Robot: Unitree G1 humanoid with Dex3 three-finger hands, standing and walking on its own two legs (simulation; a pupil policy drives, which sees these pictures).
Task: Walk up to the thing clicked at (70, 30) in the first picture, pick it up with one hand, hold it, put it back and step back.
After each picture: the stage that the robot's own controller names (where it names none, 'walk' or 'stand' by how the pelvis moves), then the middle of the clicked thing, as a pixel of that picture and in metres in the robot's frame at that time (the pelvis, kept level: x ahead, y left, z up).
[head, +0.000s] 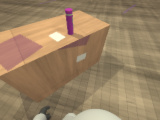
stand; (69, 22) +0.87 +0.26 +0.11
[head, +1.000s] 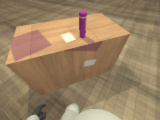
rise first; (82, 25) +0.83 +0.15 +0.12
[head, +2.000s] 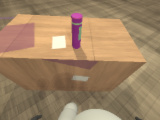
walk; (76, 33) +0.57 +0.17 +0.15
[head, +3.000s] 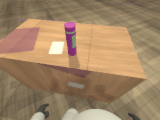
stand; (71, 41) +0.52 +0.18 +0.13
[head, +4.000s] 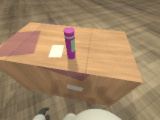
stand; (70, 45) +0.52 +0.18 +0.11
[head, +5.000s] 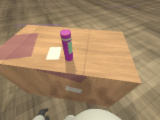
stand; (67, 47) +0.50 +0.20 +0.11
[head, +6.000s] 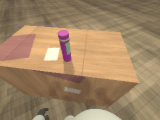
stand; (65, 47) +0.49 +0.21 +0.11
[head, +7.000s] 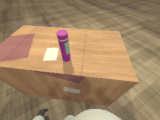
stand; (64, 47) +0.49 +0.22 +0.11
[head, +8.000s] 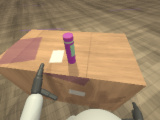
rise first; (70, 50) +0.48 +0.20 +0.11
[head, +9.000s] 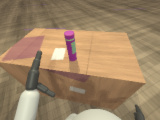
go down; (71, 47) +0.51 +0.21 +0.12
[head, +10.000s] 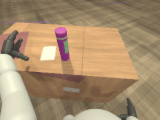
go down; (63, 46) +0.49 +0.19 +0.12
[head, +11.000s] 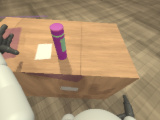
approach; (60, 44) +0.48 +0.19 +0.13
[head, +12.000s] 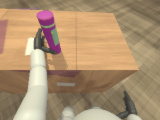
close in; (51, 36) +0.49 +0.21 +0.16
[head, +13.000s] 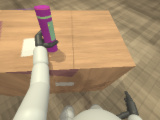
lift; (48, 32) +0.52 +0.22 +0.17
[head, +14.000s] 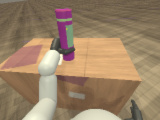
lift; (66, 37) +0.36 +0.14 +0.34
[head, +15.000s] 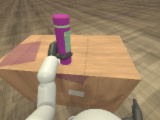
hold; (63, 42) +0.35 +0.16 +0.30
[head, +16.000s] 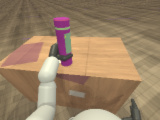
hold; (64, 44) +0.35 +0.16 +0.29
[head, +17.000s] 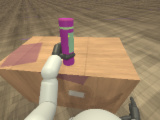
crouch; (67, 43) +0.36 +0.15 +0.29
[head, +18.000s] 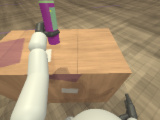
crouch; (50, 21) +0.50 +0.21 +0.32
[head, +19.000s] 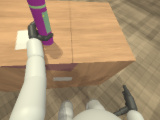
lower; (42, 23) +0.55 +0.22 +0.18
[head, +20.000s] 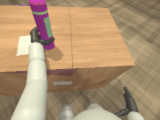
lower; (44, 28) +0.53 +0.22 +0.17
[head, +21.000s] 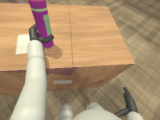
lower; (43, 26) +0.54 +0.23 +0.18
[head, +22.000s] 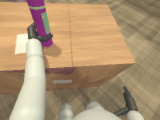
lower; (42, 24) +0.55 +0.23 +0.18
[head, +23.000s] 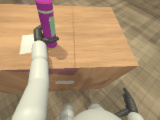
open; (48, 27) +0.54 +0.21 +0.18
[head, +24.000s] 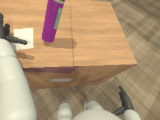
sink last; (52, 18) +0.57 +0.18 +0.18
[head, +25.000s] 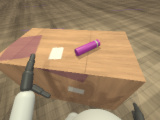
sink last; (87, 47) +0.62 +0.09 +0.05
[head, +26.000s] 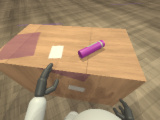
stand; (91, 48) +0.59 +0.04 +0.03
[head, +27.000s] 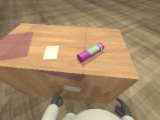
stand; (91, 51) +0.55 +0.01 +0.03
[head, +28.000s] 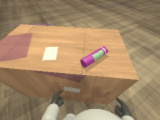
stand; (94, 56) +0.51 -0.02 +0.03
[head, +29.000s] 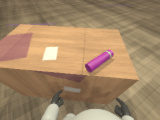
stand; (100, 60) +0.48 -0.06 +0.03
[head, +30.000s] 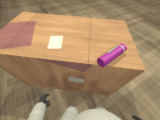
walk; (112, 54) +0.49 -0.15 +0.05
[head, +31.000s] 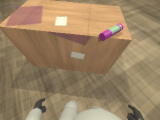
walk; (111, 31) +0.76 -0.14 +0.04
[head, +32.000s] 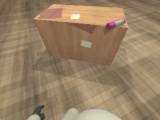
stand; (115, 23) +1.04 -0.22 +0.05
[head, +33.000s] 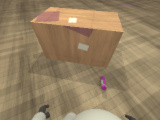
stand; (103, 82) +0.66 -0.25 -0.69
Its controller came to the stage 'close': yes
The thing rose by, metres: 0.21
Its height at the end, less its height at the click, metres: -0.86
